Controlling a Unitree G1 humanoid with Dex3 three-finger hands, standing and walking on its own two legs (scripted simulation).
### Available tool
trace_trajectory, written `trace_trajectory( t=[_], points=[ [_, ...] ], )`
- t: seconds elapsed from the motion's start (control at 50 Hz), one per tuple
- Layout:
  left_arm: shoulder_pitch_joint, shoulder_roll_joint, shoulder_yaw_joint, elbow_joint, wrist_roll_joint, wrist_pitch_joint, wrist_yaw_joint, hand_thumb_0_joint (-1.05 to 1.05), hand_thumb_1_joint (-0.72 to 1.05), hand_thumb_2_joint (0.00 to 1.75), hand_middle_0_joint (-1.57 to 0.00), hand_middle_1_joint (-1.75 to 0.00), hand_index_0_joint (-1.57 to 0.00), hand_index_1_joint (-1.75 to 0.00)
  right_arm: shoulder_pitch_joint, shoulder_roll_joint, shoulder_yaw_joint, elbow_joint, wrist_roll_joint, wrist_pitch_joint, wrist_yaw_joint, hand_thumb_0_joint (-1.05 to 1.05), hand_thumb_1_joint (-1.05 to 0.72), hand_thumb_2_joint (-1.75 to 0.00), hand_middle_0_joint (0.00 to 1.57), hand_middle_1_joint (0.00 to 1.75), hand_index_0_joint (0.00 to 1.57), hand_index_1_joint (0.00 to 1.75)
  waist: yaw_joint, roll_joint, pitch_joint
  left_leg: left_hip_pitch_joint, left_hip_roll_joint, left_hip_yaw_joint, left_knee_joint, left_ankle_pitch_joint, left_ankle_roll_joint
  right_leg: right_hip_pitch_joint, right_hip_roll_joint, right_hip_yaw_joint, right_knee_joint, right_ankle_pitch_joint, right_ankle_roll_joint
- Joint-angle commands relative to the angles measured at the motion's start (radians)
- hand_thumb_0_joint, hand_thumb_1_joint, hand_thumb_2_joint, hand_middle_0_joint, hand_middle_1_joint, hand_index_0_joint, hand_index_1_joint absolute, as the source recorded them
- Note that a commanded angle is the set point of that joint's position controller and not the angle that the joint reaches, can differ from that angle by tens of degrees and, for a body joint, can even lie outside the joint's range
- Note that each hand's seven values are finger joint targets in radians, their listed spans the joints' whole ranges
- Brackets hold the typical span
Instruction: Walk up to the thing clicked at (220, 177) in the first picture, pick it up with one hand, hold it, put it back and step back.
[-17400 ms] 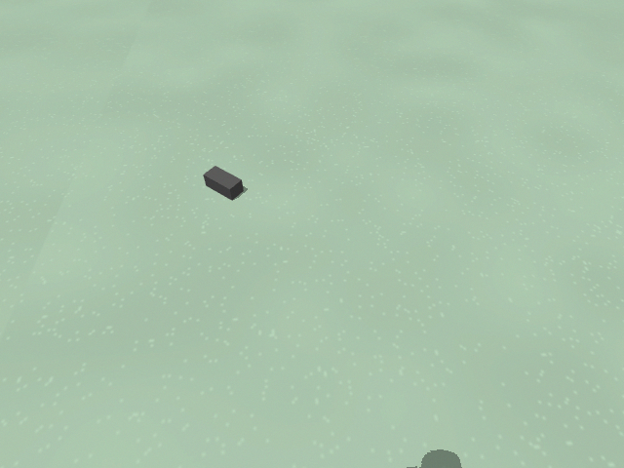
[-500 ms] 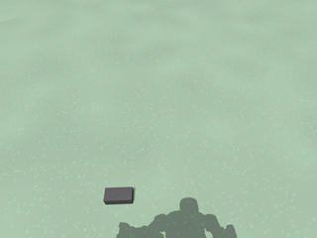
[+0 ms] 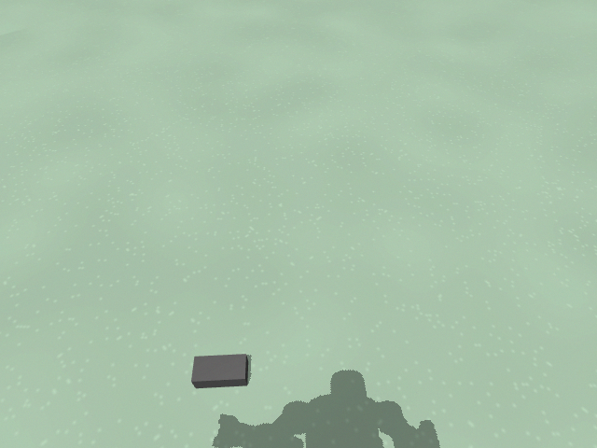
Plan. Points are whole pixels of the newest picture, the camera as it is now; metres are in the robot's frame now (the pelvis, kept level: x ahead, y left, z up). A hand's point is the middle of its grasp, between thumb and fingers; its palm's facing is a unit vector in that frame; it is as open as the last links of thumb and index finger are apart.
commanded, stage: walk up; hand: left
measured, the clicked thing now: (221, 371) +0.47 +0.25 -0.75
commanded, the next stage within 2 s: stand in 0.24 s
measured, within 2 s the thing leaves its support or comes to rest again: neither
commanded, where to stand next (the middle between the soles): +0.10 +0.00 m, yaw +3 degrees
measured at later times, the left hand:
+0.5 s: hand out of the picture +0.09 +0.25 -0.15, palm faces +0.00 -0.94 -0.34, open 7.4 cm
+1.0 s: hand out of the picture +0.05 +0.26 -0.15, palm faces +0.02 -0.94 -0.34, open 7.4 cm
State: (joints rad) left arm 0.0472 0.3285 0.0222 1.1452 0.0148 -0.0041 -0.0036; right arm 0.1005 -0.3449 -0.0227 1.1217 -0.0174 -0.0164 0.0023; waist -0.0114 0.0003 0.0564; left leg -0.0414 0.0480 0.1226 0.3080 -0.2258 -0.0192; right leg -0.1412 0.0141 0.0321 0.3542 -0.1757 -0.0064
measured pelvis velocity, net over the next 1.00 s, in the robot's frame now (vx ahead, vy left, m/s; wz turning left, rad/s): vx -0.01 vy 0.00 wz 0.05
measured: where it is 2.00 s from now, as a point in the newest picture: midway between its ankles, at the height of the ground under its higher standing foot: outside the picture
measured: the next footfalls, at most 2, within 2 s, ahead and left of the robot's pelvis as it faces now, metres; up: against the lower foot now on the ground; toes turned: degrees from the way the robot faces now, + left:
none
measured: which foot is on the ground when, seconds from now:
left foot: down 0.00-1.00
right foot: down 0.00-1.00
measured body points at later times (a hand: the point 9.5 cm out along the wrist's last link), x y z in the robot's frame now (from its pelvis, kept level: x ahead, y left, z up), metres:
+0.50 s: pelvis +0.00 +0.00 +0.00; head +0.01 +0.00 +0.45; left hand +0.09 +0.30 -0.13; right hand +0.08 -0.30 -0.13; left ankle -0.04 +0.12 -0.75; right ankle +0.01 -0.11 -0.75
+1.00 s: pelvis -0.01 +0.00 +0.00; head -0.01 +0.00 +0.45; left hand +0.05 +0.30 -0.13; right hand +0.07 -0.30 -0.13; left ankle -0.04 +0.12 -0.75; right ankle +0.01 -0.11 -0.75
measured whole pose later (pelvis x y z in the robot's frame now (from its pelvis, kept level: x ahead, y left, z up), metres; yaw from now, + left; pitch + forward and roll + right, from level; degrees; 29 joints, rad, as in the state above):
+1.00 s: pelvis -0.01 +0.00 +0.00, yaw +3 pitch -2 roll +0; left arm 0.10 0.34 0.00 1.15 0.01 -0.02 0.00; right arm 0.12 -0.35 -0.01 1.15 -0.02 -0.01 0.01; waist -0.01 0.00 0.04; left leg -0.06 0.03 0.08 0.28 -0.18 -0.01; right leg -0.12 0.00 -0.01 0.29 -0.13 0.00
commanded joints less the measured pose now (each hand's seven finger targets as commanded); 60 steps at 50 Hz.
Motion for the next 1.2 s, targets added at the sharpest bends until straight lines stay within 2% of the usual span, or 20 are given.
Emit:
trace_trajectory(
  t=[0.0, 0.12, 0.2, 0.22, 0.28, 0.36, 0.44, 0.5, 0.62, 0.72, 0.8, 0.9, 1.0, 1.1, 1.18],
  points=[
    [-0.049, 0.204, 0.029, -0.061, -0.003, -0.02, 0.01, 0.0, 0.9, 0.9, -0.2, -0.3, -0.2, -0.3, -0.044, -0.215, -0.041, -0.057, 0.003, -0.024, -0.014, 0.0, -0.9, -0.9, 0.2, 0.3, 0.2, 0.3, 0.001, -0.004, -0.096, 0.021, 0.112, -0.095, -0.053, 0.132, 0.04, 0.013, -0.113, 0.097, -0.033, 0.228, -0.022],
    [-0.04, 0.209, 0.031, -0.064, -0.003, -0.021, 0.011, 0.0, 0.9, 0.9, -0.2, -0.3, -0.2, -0.3, -0.044, -0.211, -0.041, -0.058, 0.004, -0.023, -0.012, 0.0, -0.9, -0.9, 0.2, 0.3, 0.2, 0.3, 0.001, 0.003, -0.094, 0.022, 0.11, -0.086, -0.05, 0.138, 0.039, 0.011, -0.109, 0.093, -0.031, 0.225, -0.024],
    [-0.036, 0.207, 0.03, -0.066, -0.003, -0.022, 0.011, 0.0, 0.9, 0.9, -0.2, -0.3, -0.2, -0.3, -0.042, -0.206, -0.039, -0.062, 0.006, -0.022, -0.012, 0.0, -0.9, -0.9, 0.2, 0.3, 0.2, 0.3, 0.001, 0.007, -0.101, 0.024, 0.11, -0.086, -0.047, 0.172, 0.035, 0.021, -0.112, 0.09, -0.023, 0.266, -0.021],
    [-0.041, 0.222, 0.026, -0.067, -0.01, -0.027, 0.013, 0.0, 0.9, 0.9, -0.2, -0.3, -0.2, -0.3, -0.06, -0.206, -0.033, -0.054, 0.007, -0.018, -0.015, 0.0, -0.9, -0.9, 0.2, 0.3, 0.2, 0.3, -0.003, 0.015, -0.099, 0.029, 0.121, -0.109, -0.049, 0.245, 0.03, 0.021, -0.139, 0.097, -0.034, 0.334, -0.025],
    [-0.025, 0.22, 0.024, -0.062, -0.012, -0.03, 0.016, 0.0, 0.9, 0.9, -0.2, -0.3, -0.2, -0.3, -0.045, -0.207, -0.028, -0.046, 0.007, -0.015, -0.016, 0.0, -0.9, -0.9, 0.2, 0.3, 0.2, 0.3, -0.005, 0.006, -0.114, 0.036, 0.118, -0.111, -0.049, 0.269, 0.029, 0.05, -0.141, 0.092, -0.045, 0.361, -0.018],
    [-0.023, 0.219, 0.02, -0.058, -0.009, -0.029, 0.017, 0.0, 0.9, 0.9, -0.2, -0.3, -0.2, -0.3, -0.056, -0.209, -0.027, -0.04, 0.006, -0.013, -0.013, 0.0, -0.9, -0.9, 0.2, 0.3, 0.2, 0.3, -0.003, -0.006, -0.121, 0.04, 0.119, -0.122, -0.064, 0.194, 0.03, 0.047, -0.14, 0.081, -0.067, 0.274, -0.013],
    [-0.022, 0.222, 0.017, -0.059, -0.009, -0.03, 0.017, 0.0, 0.9, 0.9, -0.2, -0.3, -0.2, -0.3, -0.053, -0.211, -0.023, -0.033, 0.005, -0.015, -0.011, 0.0, -0.9, -0.9, 0.2, 0.3, 0.2, 0.3, -0.003, 0.008, -0.118, 0.031, 0.117, -0.126, -0.072, 0.194, 0.029, 0.047, -0.145, 0.079, -0.073, 0.27, -0.014],
    [-0.034, 0.228, 0.016, -0.059, -0.009, -0.031, 0.019, 0.0, 0.9, 0.9, -0.2, -0.3, -0.2, -0.3, -0.051, -0.206, -0.021, -0.029, 0.003, -0.014, -0.01, 0.0, -0.9, -0.9, 0.2, 0.3, 0.2, 0.3, -0.005, -0.012, -0.095, 0.009, 0.115, -0.133, -0.081, 0.156, 0.029, 0.03, -0.143, 0.076, -0.086, 0.221, -0.012],
    [-0.016, 0.226, 0.013, -0.055, -0.01, -0.034, 0.016, 0.0, 0.9, 0.9, -0.2, -0.3, -0.2, -0.3, -0.052, -0.21, -0.021, -0.025, 0.005, -0.017, -0.006, 0.0, -0.9, -0.9, 0.2, 0.3, 0.2, 0.3, 0.001, -0.001, -0.091, 0.008, 0.113, -0.14, -0.08, 0.148, 0.032, 0.029, -0.148, 0.078, -0.094, 0.222, -0.014],
    [-0.012, 0.228, 0.012, -0.057, -0.009, -0.034, 0.016, 0.0, 0.9, 0.9, -0.2, -0.3, -0.2, -0.3, -0.047, -0.21, -0.022, -0.024, 0.004, -0.016, -0.005, 0.0, -0.9, -0.9, 0.2, 0.3, 0.2, 0.3, 0.001, 0.004, -0.073, -0.018, 0.109, -0.145, -0.086, 0.099, 0.034, 0.02, -0.147, 0.079, -0.108, 0.166, -0.012],
    [-0.004, 0.228, 0.013, -0.053, -0.01, -0.034, 0.014, 0.0, 0.9, 0.9, -0.2, -0.3, -0.2, -0.3, -0.046, -0.21, -0.019, -0.026, 0.004, -0.018, -0.005, 0.0, -0.9, -0.9, 0.2, 0.3, 0.2, 0.3, 0.004, 0.01, -0.076, -0.019, 0.109, -0.151, -0.091, 0.102, 0.034, 0.025, -0.149, 0.079, -0.104, 0.172, -0.013],
    [0.004, 0.229, 0.012, -0.052, -0.011, -0.033, 0.012, 0.0, 0.9, 0.9, -0.2, -0.3, -0.2, -0.3, -0.03, -0.214, -0.021, -0.023, 0.003, -0.018, -0.004, 0.0, -0.9, -0.9, 0.2, 0.3, 0.2, 0.3, 0.003, 0.004, -0.071, -0.033, 0.107, -0.156, -0.091, 0.082, 0.034, 0.022, -0.147, 0.077, -0.108, 0.116, -0.015],
    [0.006, 0.23, 0.012, -0.054, -0.008, -0.035, 0.013, 0.0, 0.9, 0.9, -0.2, -0.3, -0.2, -0.3, -0.031, -0.213, -0.02, -0.027, 0.004, -0.018, -0.004, 0.0, -0.9, -0.9, 0.2, 0.3, 0.2, 0.3, 0.003, 0.007, -0.082, -0.03, 0.108, -0.159, -0.078, 0.11, 0.037, 0.036, -0.153, 0.076, -0.106, 0.165, -0.017],
    [0.011, 0.23, 0.013, -0.052, -0.009, -0.031, 0.013, 0.0, 0.9, 0.9, -0.2, -0.3, -0.2, -0.3, -0.024, -0.216, -0.019, -0.026, 0.002, -0.017, -0.006, 0.0, -0.9, -0.9, 0.2, 0.3, 0.2, 0.3, 0.005, 0.015, -0.076, -0.046, 0.104, -0.162, -0.086, 0.092, 0.036, 0.038, -0.151, 0.071, -0.103, 0.135, -0.018],
    [0.019, 0.229, 0.011, -0.052, -0.008, -0.032, 0.012, 0.0, 0.9, 0.9, -0.2, -0.3, -0.2, -0.3, -0.024, -0.215, -0.016, -0.026, 0.004, -0.02, -0.006, 0.0, -0.9, -0.9, 0.2, 0.3, 0.2, 0.3, 0.008, 0.014, -0.076, -0.04, 0.106, -0.166, -0.086, 0.114, 0.034, 0.037, -0.154, 0.07, -0.101, 0.15, -0.016]
  ],
)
